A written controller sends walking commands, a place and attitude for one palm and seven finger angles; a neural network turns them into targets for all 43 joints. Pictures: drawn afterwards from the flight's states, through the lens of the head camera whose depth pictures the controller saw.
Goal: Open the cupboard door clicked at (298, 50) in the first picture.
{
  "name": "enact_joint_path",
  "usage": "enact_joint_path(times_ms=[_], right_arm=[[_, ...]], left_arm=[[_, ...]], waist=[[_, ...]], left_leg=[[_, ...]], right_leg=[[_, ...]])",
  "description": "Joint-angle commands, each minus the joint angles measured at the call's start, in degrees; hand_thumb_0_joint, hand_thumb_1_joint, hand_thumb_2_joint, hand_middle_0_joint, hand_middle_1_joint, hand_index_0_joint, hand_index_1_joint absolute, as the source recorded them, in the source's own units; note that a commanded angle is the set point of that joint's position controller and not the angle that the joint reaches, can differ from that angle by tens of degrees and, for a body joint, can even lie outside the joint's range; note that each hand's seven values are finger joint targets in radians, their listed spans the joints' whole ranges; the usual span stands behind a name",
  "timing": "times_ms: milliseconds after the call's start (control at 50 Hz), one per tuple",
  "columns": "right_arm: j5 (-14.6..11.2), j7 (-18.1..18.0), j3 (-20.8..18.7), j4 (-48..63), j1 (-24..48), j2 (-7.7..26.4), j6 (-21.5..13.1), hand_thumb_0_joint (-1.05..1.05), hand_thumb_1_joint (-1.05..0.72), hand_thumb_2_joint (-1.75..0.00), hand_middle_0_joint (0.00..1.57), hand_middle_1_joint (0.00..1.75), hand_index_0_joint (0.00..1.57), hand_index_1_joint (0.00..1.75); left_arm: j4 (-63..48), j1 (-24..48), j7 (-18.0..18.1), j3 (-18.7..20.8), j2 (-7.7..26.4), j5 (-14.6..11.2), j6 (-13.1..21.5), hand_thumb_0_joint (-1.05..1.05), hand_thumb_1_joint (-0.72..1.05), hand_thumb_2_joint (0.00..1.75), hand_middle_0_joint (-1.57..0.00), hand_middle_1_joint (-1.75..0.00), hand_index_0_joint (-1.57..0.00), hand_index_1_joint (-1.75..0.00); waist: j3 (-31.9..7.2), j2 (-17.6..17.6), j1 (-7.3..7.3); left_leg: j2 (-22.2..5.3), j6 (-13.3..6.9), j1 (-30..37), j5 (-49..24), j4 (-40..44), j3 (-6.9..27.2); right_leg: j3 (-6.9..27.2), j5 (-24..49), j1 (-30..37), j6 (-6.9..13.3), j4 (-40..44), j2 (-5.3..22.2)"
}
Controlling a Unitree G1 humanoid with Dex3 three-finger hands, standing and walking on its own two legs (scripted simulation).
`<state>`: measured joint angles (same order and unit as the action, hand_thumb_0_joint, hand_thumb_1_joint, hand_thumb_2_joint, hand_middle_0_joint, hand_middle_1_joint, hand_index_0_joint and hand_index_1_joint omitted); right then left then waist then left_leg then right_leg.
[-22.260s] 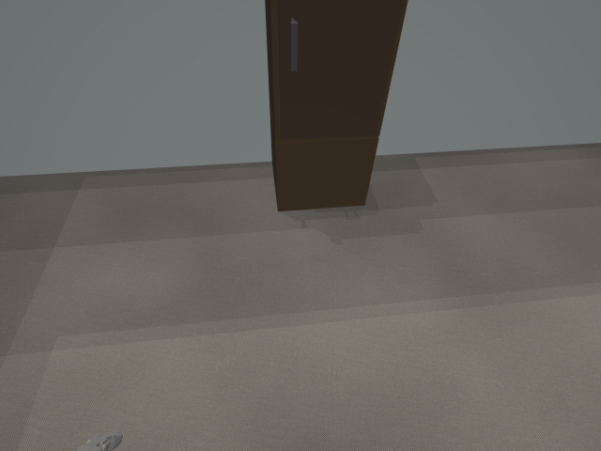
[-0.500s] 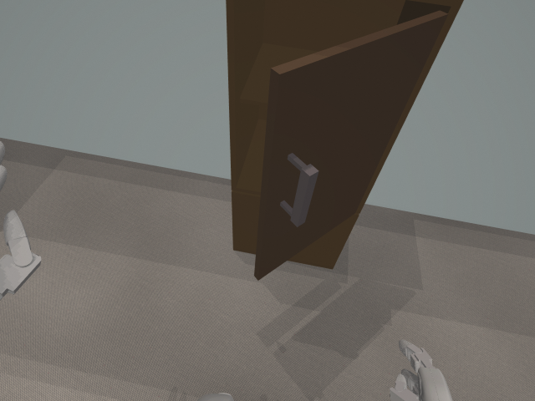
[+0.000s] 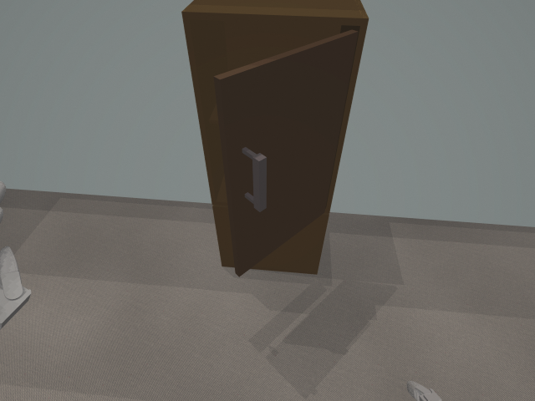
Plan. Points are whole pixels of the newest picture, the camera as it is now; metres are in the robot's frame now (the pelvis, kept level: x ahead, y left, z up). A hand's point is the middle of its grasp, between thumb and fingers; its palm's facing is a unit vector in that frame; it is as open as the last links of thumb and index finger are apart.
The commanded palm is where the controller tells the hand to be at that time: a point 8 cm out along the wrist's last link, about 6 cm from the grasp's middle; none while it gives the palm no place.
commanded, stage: stop stepping back and stand still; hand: left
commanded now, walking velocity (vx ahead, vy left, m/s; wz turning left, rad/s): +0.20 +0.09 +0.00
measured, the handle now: (253, 179) +0.55 +0.08 +0.02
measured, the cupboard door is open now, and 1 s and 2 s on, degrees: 48 48 48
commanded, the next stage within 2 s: let the arm hang, fingers relaxed in 0.48 s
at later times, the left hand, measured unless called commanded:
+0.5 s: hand (25, 326) +0.14 +0.25 +0.17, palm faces +0.50 -0.72 -0.48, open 7.4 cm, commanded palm +0.09 +0.28 +0.18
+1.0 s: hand out of the picture -0.11 +0.17 -0.18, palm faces +0.10 -0.98 -0.19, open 7.1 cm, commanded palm none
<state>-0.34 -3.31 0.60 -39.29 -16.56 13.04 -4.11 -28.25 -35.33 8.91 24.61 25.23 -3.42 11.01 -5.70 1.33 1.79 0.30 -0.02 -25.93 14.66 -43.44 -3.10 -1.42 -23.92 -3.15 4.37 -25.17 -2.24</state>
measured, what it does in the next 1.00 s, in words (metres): steps on the spot: left foot, then left foot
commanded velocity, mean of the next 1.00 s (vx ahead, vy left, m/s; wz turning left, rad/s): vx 0.00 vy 0.01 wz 0.00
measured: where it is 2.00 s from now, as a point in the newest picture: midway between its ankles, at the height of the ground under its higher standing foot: outside the picture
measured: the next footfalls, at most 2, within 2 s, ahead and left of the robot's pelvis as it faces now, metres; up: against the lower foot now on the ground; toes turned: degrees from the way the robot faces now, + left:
left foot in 0.06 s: +0.05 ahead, +0.12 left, +0.00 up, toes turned +5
left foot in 0.52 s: +0.01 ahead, +0.11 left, +0.00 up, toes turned +4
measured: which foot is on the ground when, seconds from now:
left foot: up 0.00-0.04, down 0.06-0.26, up 0.28-0.50, down 0.52-1.00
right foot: down 0.00-1.00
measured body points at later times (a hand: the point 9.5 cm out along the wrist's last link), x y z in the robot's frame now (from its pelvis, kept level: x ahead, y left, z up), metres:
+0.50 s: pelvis -0.04 -0.02 +0.00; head -0.04 -0.05 +0.45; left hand +0.11 +0.29 +0.20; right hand +0.11 -0.26 -0.10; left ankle -0.03 +0.11 -0.72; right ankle -0.10 -0.07 -0.73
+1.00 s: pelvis -0.09 -0.01 +0.00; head -0.08 +0.01 +0.45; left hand -0.11 +0.23 -0.16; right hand -0.06 -0.25 -0.14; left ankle -0.03 +0.11 -0.73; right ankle -0.10 -0.07 -0.73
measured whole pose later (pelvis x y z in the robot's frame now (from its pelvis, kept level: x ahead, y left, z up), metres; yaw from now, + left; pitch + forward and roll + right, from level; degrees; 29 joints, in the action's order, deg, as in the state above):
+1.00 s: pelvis -0.09 -0.01 +0.00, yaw +5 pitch -3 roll -1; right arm 1.5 -1.2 1.4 -58.4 -15.5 10.8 3.1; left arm 57.4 -17.9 1.0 0.0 11.9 0.4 -2.2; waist 4.8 1.4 0.6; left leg -0.4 -0.3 -16.9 9.5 -29.0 1.2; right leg -7.0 -15.6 -8.1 5.1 -25.8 -4.3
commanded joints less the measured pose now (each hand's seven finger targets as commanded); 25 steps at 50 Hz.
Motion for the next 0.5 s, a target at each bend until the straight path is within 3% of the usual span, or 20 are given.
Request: enact_joint_path(times_ms=[0, 20, 60, 80, 100, 120, 140, 160, 180, 200, 220, 240, 260, 280, 300, 320, 340, 380, 440, 480], right_arm=[[0.02, -1.81, -2.48, 8.83, 8.99, 6.00, -4.95, 0.00, -0.90, -0.90, 0.20, 0.30, 0.20, 0.30], [-0.07, -2.08, -2.96, 8.65, 8.70, 6.58, -5.19, 0.00, -0.90, -0.90, 0.20, 0.30, 0.20, 0.30], [-0.42, -1.63, -3.54, 9.94, 7.05, 7.86, -4.61, 0.00, -0.90, -0.90, 0.20, 0.30, 0.20, 0.30], [-0.53, -1.04, -3.46, 10.47, 6.27, 7.82, -4.61, 0.00, -0.90, -0.90, 0.20, 0.30, 0.20, 0.30], [0.06, -0.67, -3.41, 10.69, 5.92, 6.77, -4.81, 0.00, -0.90, -0.90, 0.20, 0.30, 0.20, 0.30], [0.63, -0.36, -3.29, 10.47, 7.14, 6.42, -5.15, 0.00, -0.90, -0.90, 0.20, 0.30, 0.20, 0.30], [0.75, -0.16, -3.28, 10.74, 9.48, 6.23, -5.49, 0.00, -0.90, -0.90, 0.20, 0.30, 0.20, 0.30], [0.32, -0.04, -3.29, 11.46, 10.02, 6.63, -5.81, 0.00, -0.90, -0.90, 0.20, 0.30, 0.20, 0.30], [-0.09, -0.13, -3.02, 12.15, 10.38, 6.39, -5.94, 0.00, -0.90, -0.90, 0.20, 0.30, 0.20, 0.30], [-0.10, -0.25, -2.67, 12.72, 10.41, 5.80, -5.69, 0.00, -0.90, -0.90, 0.20, 0.30, 0.20, 0.30], [0.12, -0.19, -3.01, 13.02, 9.58, 5.29, -5.32, 0.00, -0.90, -0.90, 0.20, 0.30, 0.20, 0.30], [0.36, 0.12, -2.99, 12.99, 9.10, 4.20, -4.89, 0.00, -0.90, -0.90, 0.20, 0.30, 0.20, 0.30], [-0.05, 0.35, -3.86, 12.72, 9.14, 5.01, -4.75, 0.00, -0.90, -0.90, 0.20, 0.30, 0.20, 0.30], [-0.23, 0.36, -3.97, 11.66, 8.43, 5.22, -5.12, 0.00, -0.90, -0.90, 0.20, 0.30, 0.20, 0.30], [-0.10, 0.21, -3.49, 11.10, 7.93, 4.74, -5.39, 0.00, -0.90, -0.90, 0.20, 0.30, 0.20, 0.30], [-0.15, -0.03, -2.81, 10.78, 8.33, 4.01, -5.33, 0.00, -0.90, -0.90, 0.20, 0.30, 0.20, 0.30], [0.04, -0.45, -2.34, 10.75, 7.81, 3.55, -5.05, 0.00, -0.90, -0.90, 0.20, 0.30, 0.20, 0.30], [0.34, -1.09, -1.94, 10.66, 8.45, 3.67, -5.27, 0.00, -0.90, -0.90, 0.20, 0.30, 0.20, 0.30], [0.32, -1.64, -2.50, 9.89, 9.28, 4.80, -6.10, 0.00, -0.90, -0.90, 0.20, 0.30, 0.20, 0.30], [0.08, -1.30, -3.21, 10.30, 9.14, 6.11, -6.06, 0.00, -0.90, -0.90, 0.20, 0.30, 0.20, 0.30]], left_arm=[[-1.39, 15.67, 1.33, 3.31, 8.10, 1.16, 2.98, 0.00, 0.90, 0.90, -0.20, -0.30, -0.20, -0.30], [-1.05, 16.47, 1.23, 2.74, 8.13, 1.10, 3.00, 0.00, 0.90, 0.90, -0.20, -0.30, -0.20, -0.30], [-3.25, 16.16, 1.21, 2.98, 8.24, 1.15, 3.64, 0.00, 0.90, 0.90, -0.20, -0.30, -0.20, -0.30], [-5.52, 15.81, 1.30, 3.48, 8.56, 1.14, 3.93, 0.00, 0.90, 0.90, -0.20, -0.30, -0.20, -0.30], [-6.62, 12.40, 1.52, 5.02, 9.28, 1.37, 3.91, 0.00, 0.90, 0.90, -0.20, -0.30, -0.20, -0.30], [-9.69, 11.19, 1.14, 5.98, 10.72, 1.12, 4.09, 0.00, 0.90, 0.90, -0.20, -0.30, -0.20, -0.30], [-10.75, 8.90, 0.83, 5.73, 9.99, 1.25, 3.47, 0.00, 0.90, 0.90, -0.20, -0.30, -0.20, -0.30], [-12.09, 8.08, 1.02, 6.69, 9.83, 1.26, 3.22, 0.00, 0.90, 0.90, -0.20, -0.30, -0.20, -0.30], [-12.72, 6.15, 1.26, 8.00, 10.16, 1.38, 3.50, 0.00, 0.90, 0.90, -0.20, -0.30, -0.20, -0.30], [-12.52, 3.99, 1.25, 8.76, 10.54, 1.48, 3.83, 0.00, 0.90, 0.90, -0.20, -0.30, -0.20, -0.30], [-13.77, 2.91, 1.35, 10.80, 12.60, 1.62, 4.61, 0.00, 0.90, 0.90, -0.20, -0.30, -0.20, -0.30], [-12.81, 2.29, 1.29, 10.38, 11.85, 1.32, 4.90, 0.00, 0.90, 0.90, -0.20, -0.30, -0.20, -0.30], [-11.91, 2.64, 1.45, 10.11, 10.99, 0.57, 5.13, 0.00, 0.90, 0.90, -0.20, -0.30, -0.20, -0.30], [-10.41, 2.82, 1.48, 9.39, 10.08, 0.30, 5.85, 0.00, 0.90, 0.90, -0.20, -0.30, -0.20, -0.30], [-8.75, 2.76, 1.65, 10.16, 10.29, 0.53, 6.36, 0.00, 0.90, 0.90, -0.20, -0.30, -0.20, -0.30], [-6.34, 3.50, 1.73, 9.53, 9.68, 0.85, 6.16, 0.00, 0.90, 0.90, -0.20, -0.30, -0.20, -0.30], [-4.59, 4.94, 1.78, 8.76, 9.06, 1.22, 6.16, 0.00, 0.90, 0.90, -0.20, -0.30, -0.20, -0.30], [-1.08, 8.52, 1.55, 6.02, 6.84, 1.55, 5.82, 0.00, 0.90, 0.90, -0.20, -0.30, -0.20, -0.30], [0.56, 11.42, 1.40, 2.68, 5.06, 1.41, 4.63, 0.00, 0.90, 0.90, -0.20, -0.30, -0.20, -0.30], [-3.32, 12.17, 1.36, 1.50, 5.04, 1.30, 4.14, 0.00, 0.90, 0.90, -0.20, -0.30, -0.20, -0.30]], waist=[[5.14, 3.27, -2.65], [4.04, 2.56, -3.03], [-0.77, -3.39, -3.16], [-2.16, -5.61, -3.05], [-2.21, -8.82, -2.54], [-0.58, -10.67, -1.83], [2.57, -8.59, -1.86], [6.04, -8.50, -1.80], [7.74, -10.02, -1.34], [8.84, -8.99, -1.21], [6.96, -5.01, -1.79], [5.69, 1.24, -2.28], [6.68, 6.39, -1.68], [4.96, 5.47, -2.46], [3.11, 3.45, -2.47], [2.75, 1.25, -2.46], [2.66, 1.94, -2.39], [2.90, 4.08, -2.04], [3.21, 4.98, -1.52], [0.81, 2.58, -1.34]], left_leg=[[1.50, -3.24, 9.66, -2.06, 12.58, -3.45], [1.01, -4.18, 14.76, -6.89, 15.32, -2.06], [-6.68, -9.15, 26.08, -24.31, 13.22, 7.02], [-10.89, -12.23, 28.91, -33.12, 12.23, 12.93], [-13.16, -13.85, 27.96, -38.05, 13.17, 16.78], [-14.24, -12.79, 21.36, -33.03, 17.13, 19.00], [-14.67, -10.99, 10.36, -18.75, 22.26, 17.95], [-13.31, -9.29, 2.84, -5.95, 24.70, 15.51], [-10.97, -7.09, -0.74, 2.10, 24.32, 11.57], [-7.50, -4.40, -3.84, 7.00, 21.07, 7.30], [-3.33, -1.74, -2.89, 7.07, 13.03, 3.58], [-0.49, -0.21, -2.98, 5.96, 2.90, 1.52], [0.44, 0.44, -5.31, 7.45, -8.41, 2.32], [0.01, 0.87, -5.02, 7.41, -13.82, 3.96], [-0.90, 0.91, -5.10, 6.87, -13.55, 4.49], [-1.77, 0.76, -4.48, 6.52, -9.79, 4.35], [-2.14, 0.55, -2.89, 5.54, -5.03, 2.98], [-1.10, -0.25, 1.15, 2.09, 3.13, 0.25], [-0.17, -1.72, 10.33, -3.56, 13.01, -0.43], [-3.15, -3.21, 18.17, -15.55, 18.86, 2.61]], right_leg=[[6.31, 47.39, -6.11, -3.46, -2.26, 12.99], [4.69, 48.19, -7.78, -5.86, -6.67, 11.67], [2.46, 44.09, -15.95, -10.53, -17.28, 6.46], [1.88, 29.11, -20.55, -11.07, -21.70, 4.16], [2.22, 13.63, -22.73, -9.59, -22.89, 2.60], [2.64, -2.38, -20.17, -7.46, -20.39, 2.43], [2.25, -8.06, -12.48, -5.77, -16.75, 2.83], [1.24, -5.94, -7.68, -5.27, -12.36, 2.58], [-0.03, -1.20, -4.80, -4.72, -5.98, 2.54], [1.21, 3.92, -2.93, -3.83, 1.09, 3.34], [8.60, 4.65, -4.08, -1.47, 6.59, 7.68], [20.54, 4.72, -6.31, 1.94, 11.98, 15.34], [27.27, 17.94, -6.40, 1.98, 13.50, 19.78], [23.79, 31.95, -4.78, 0.35, 10.92, 19.74], [20.22, 41.23, -2.23, -0.45, 7.82, 18.92], [17.54, 47.12, -0.56, -1.04, 5.29, 17.52], [13.03, 49.97, 1.26, -0.36, 3.58, 15.82], [8.73, 48.05, 1.65, -0.37, 2.93, 12.81], [7.43, 44.89, -1.71, -4.64, 3.22, 10.54], [6.17, 40.71, -4.01, -7.78, 0.38, 8.20]])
